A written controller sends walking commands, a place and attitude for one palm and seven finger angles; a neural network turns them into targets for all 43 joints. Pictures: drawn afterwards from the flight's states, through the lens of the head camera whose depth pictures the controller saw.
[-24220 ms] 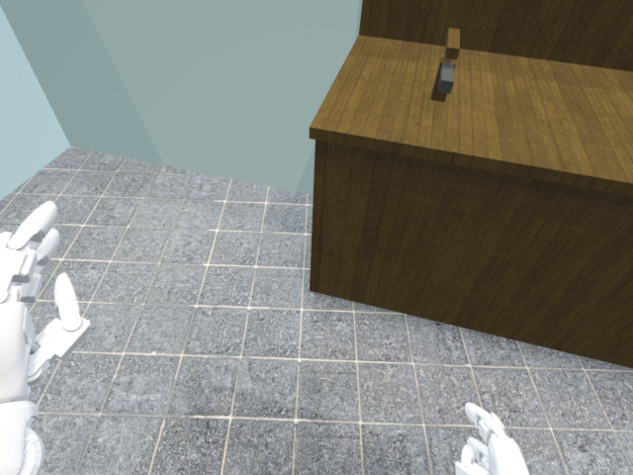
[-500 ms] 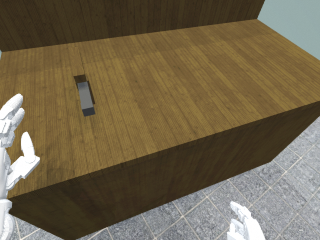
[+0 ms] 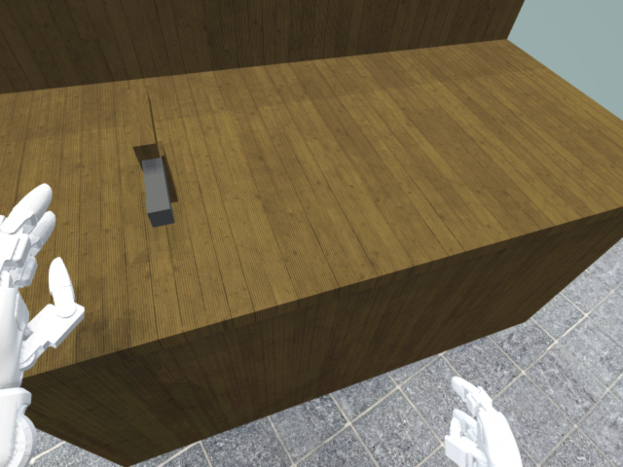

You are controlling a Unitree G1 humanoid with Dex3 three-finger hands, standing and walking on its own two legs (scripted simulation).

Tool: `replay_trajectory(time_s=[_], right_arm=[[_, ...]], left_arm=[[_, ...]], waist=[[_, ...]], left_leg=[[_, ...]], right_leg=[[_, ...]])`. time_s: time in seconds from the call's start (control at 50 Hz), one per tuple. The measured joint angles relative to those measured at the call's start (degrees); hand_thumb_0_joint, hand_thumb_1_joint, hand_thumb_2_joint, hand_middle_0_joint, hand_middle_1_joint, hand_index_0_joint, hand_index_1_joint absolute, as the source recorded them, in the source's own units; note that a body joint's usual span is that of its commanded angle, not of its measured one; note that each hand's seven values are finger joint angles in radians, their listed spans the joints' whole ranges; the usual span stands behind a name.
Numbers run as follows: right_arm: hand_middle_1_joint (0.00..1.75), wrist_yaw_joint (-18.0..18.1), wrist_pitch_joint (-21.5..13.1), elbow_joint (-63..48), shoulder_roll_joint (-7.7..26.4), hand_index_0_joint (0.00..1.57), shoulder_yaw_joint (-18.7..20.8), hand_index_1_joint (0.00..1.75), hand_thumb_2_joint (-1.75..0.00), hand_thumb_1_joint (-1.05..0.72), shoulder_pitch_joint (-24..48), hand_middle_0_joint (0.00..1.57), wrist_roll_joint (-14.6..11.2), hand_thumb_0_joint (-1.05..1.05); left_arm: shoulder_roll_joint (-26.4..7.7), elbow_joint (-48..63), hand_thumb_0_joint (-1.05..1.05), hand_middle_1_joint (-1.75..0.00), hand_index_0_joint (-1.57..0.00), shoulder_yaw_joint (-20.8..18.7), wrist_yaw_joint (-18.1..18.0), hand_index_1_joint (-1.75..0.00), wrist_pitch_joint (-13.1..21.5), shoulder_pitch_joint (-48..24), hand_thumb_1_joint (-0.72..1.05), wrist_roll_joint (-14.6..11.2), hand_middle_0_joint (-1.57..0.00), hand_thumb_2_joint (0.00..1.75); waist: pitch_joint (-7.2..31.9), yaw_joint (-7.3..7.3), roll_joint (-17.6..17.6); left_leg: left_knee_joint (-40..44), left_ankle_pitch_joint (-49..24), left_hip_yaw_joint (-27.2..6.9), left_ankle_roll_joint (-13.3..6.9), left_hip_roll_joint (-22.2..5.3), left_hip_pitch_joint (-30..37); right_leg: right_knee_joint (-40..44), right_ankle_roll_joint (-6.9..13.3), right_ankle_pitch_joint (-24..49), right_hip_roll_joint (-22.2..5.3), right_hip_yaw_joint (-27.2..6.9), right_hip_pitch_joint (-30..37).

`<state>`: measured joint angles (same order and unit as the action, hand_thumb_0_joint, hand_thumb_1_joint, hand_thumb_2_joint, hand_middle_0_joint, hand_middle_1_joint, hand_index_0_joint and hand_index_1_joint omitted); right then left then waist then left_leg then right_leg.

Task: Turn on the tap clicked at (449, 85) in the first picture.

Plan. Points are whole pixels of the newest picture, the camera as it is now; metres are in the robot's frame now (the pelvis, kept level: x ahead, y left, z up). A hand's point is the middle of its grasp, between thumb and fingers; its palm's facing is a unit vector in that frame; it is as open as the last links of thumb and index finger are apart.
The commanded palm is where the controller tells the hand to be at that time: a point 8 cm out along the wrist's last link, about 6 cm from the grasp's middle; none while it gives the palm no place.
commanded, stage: shuffle to correct the standing spot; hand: left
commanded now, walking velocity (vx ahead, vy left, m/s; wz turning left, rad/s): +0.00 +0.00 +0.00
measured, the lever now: (160, 211) +0.39 +0.24 +0.09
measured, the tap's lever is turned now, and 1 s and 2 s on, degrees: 0 0 0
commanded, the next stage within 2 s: come to a stop and stand still in 0.94 s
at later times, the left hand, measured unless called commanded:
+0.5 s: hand (143, 275) +0.25 +0.20 +0.16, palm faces +0.35 -0.86 -0.35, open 7.4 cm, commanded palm +0.19 +0.24 +0.17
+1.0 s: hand (217, 262) +0.27 +0.13 +0.16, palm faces +0.32 -0.83 -0.45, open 7.4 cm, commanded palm +0.22 +0.17 +0.17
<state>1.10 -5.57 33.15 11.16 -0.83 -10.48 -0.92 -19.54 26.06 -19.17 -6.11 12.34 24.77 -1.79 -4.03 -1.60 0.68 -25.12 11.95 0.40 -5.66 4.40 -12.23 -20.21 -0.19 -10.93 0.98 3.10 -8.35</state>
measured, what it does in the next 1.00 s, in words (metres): steps to the right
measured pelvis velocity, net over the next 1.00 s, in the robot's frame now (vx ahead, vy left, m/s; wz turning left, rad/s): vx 0.06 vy -0.11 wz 0.00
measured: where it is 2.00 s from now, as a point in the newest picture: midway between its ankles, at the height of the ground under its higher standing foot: outside the picture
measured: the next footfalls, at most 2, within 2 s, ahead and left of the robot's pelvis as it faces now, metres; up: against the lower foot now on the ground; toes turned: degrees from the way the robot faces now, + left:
right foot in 1.04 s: +0.18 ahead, -0.26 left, +0.00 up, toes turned +1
left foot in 1.24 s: +0.12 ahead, -0.05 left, +0.00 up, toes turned +3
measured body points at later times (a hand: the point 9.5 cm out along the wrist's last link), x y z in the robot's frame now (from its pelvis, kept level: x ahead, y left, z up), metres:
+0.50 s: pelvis +0.03 -0.04 +0.00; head +0.06 -0.02 +0.44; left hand +0.23 +0.24 +0.18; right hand +0.20 -0.26 -0.09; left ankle +0.02 +0.04 -0.74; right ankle +0.00 -0.13 -0.74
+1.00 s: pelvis +0.06 -0.11 -0.01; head +0.10 -0.09 +0.44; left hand +0.25 +0.17 +0.19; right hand +0.23 -0.32 -0.10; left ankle +0.03 +0.04 -0.74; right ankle +0.14 -0.24 -0.72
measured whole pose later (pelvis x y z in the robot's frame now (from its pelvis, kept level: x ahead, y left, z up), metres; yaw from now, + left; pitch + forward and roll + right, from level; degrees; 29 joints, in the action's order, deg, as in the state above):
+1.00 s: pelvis +0.06 -0.11 -0.01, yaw +0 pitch -3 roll -2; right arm -0.5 -1.1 30.3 8.9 -0.4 -11.6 -1.1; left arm -23.7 34.6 -22.6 -5.1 8.8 27.8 -3.1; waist -7.5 -0.3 0.2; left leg -33.8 20.4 -0.7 2.4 -5.2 -10.6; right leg -42.6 1.7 -15.7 -0.6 2.3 -24.6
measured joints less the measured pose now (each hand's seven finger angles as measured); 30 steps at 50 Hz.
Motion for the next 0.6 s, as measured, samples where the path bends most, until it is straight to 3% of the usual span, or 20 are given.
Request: replay_trajectory(time_s=[0.3,0.42,0.6], right_arm=[[0.30,0.4,1.9,0.1,-1.0,0.20,-0.3,0.30,-0.90,-0.90,-0.3,0.20,0.1,0.01],[0.30,0.1,2.1,0.5,-1.3,0.20,-0.3,0.30,-0.90,-0.90,-1.3,0.20,0.2,0.02],[0.30,-0.2,3.5,-0.4,-0.3,0.20,0.8,0.30,-0.90,-0.90,-0.8,0.20,-0.7,0.02]], left_arm=[[-0.6,0.0,0.01,-0.30,-0.21,-0.9,-0.4,-0.30,-1.7,-0.2,0.89,-0.9,-0.21,0.90],[-0.2,1.4,0.02,-0.30,-0.21,0.0,-0.5,-0.30,-2.8,-1.0,0.89,-0.9,-0.21,0.90],[-3.2,5.4,0.02,-0.30,-0.21,-2.3,-0.1,-0.30,-2.8,2.1,0.89,-2.6,-0.21,0.90]], waist=[[1.5,-0.14,0.8],[1.2,0.64,0.8],[1.3,2.53,-0.4]], left_leg=[[-0.4,1.3,-0.3,1.0,-0.6,0.2],[-2.0,2.9,-1.1,2.2,-1.7,0.0],[-9.9,8.0,-1.8,4.1,-4.3,-2.6]], right_leg=[[-1.9,1.3,-2.0,0.7,0.2,-0.5],[-1.9,2.5,-3.0,1.8,0.9,0.1],[-6.2,4.9,-6.7,4.5,1.6,-1.0]])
